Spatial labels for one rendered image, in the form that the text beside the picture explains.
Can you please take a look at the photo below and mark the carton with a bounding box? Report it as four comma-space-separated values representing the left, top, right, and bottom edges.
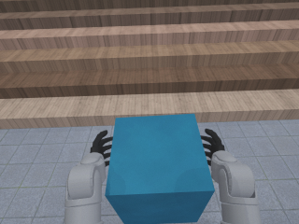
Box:
105, 113, 215, 224

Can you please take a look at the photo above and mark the right robot hand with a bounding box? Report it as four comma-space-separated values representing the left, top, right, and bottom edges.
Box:
200, 129, 225, 166

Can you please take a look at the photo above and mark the robot left forearm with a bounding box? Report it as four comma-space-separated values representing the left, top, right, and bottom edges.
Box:
64, 152, 107, 224

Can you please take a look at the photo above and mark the robot right forearm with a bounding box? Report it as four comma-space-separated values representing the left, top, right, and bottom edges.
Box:
210, 150, 262, 224

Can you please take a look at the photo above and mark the left robot hand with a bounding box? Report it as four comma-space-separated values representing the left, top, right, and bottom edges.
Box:
90, 130, 113, 166

